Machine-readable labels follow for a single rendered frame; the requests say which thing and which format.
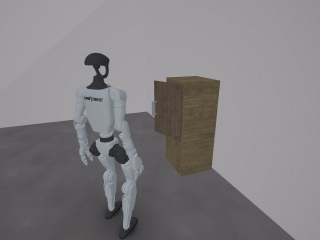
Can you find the cupboard door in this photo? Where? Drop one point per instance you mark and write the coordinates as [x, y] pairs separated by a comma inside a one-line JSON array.
[[169, 109]]

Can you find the left robot upper arm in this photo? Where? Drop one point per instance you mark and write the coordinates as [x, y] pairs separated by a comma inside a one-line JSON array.
[[79, 116]]

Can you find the handle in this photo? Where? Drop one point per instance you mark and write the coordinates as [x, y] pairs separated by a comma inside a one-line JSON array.
[[153, 108]]

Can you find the robot right foot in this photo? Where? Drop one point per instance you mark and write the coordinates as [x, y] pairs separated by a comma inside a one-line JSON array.
[[125, 232]]

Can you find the left robot forearm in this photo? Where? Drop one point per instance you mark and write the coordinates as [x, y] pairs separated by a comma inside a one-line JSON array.
[[81, 134]]

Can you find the robot foot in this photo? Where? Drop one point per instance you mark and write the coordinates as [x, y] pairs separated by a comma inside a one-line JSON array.
[[110, 213], [125, 232]]

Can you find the left robot hand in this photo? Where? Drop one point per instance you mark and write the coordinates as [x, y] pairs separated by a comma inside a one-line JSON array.
[[83, 151]]

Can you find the right robot upper arm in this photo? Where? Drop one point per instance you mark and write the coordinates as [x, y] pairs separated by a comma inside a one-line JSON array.
[[119, 98]]

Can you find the robot left foot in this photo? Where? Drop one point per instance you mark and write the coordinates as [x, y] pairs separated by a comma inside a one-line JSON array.
[[110, 213]]

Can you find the right robot forearm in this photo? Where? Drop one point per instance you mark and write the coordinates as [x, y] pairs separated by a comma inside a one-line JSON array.
[[128, 144]]

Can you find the right robot hand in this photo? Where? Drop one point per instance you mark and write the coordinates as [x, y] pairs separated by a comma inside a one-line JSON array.
[[136, 164]]

